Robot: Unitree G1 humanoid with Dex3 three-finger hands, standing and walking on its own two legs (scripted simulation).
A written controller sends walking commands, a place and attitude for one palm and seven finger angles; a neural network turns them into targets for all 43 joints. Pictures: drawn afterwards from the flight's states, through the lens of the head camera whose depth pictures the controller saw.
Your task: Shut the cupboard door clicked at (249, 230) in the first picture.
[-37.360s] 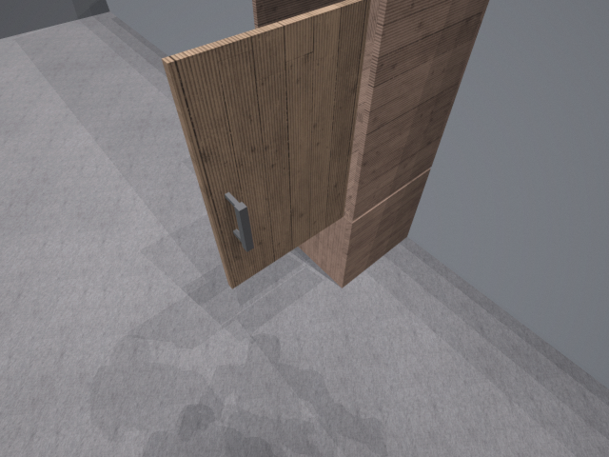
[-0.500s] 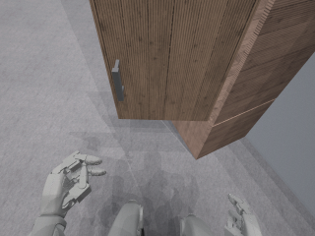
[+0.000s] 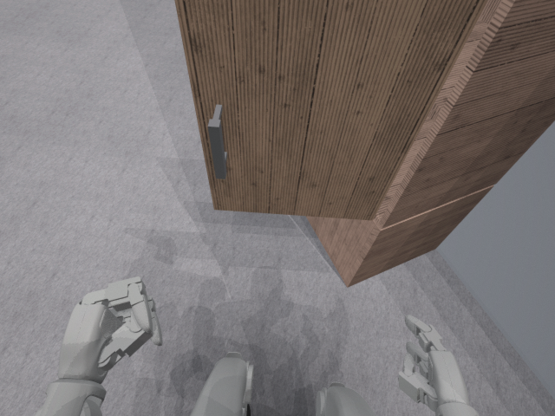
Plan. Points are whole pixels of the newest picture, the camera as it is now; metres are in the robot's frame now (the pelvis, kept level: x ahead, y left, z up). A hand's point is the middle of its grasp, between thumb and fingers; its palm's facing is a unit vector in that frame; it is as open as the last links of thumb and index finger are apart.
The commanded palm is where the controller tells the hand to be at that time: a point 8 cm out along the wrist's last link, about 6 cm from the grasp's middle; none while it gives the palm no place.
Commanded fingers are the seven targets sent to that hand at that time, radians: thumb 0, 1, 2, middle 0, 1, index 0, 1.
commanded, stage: raise the hand and make a fist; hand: left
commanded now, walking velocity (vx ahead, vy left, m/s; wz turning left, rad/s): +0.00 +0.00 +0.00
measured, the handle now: (219, 143) +0.55 +0.16 +0.03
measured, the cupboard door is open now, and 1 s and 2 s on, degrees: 63 63 63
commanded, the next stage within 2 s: bring the fist close to the handle in 0.60 s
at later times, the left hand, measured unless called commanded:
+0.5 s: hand (150, 321) +0.22 +0.18 +0.04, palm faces +0.04 -1.00 -0.02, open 3.1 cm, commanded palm +0.20 +0.23 +0.05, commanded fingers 0.00 0.90 0.90 -1.30 -1.50 -1.30 -1.50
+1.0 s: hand (183, 276) +0.29 +0.16 +0.04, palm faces -0.01 -1.00 -0.01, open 3.1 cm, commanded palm +0.28 +0.21 +0.04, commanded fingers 0.00 0.90 0.90 -1.30 -1.50 -1.30 -1.50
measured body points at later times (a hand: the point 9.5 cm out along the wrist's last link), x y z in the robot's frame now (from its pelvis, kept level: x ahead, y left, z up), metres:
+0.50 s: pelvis +0.00 -0.01 +0.00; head +0.07 +0.01 +0.44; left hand +0.22 +0.24 +0.05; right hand +0.18 -0.24 -0.08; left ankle +0.07 +0.10 -0.62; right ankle +0.01 -0.12 -0.62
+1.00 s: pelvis +0.00 +0.00 -0.01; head +0.08 +0.01 +0.44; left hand +0.28 +0.21 +0.04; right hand +0.18 -0.23 -0.09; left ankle +0.07 +0.10 -0.62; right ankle +0.01 -0.12 -0.62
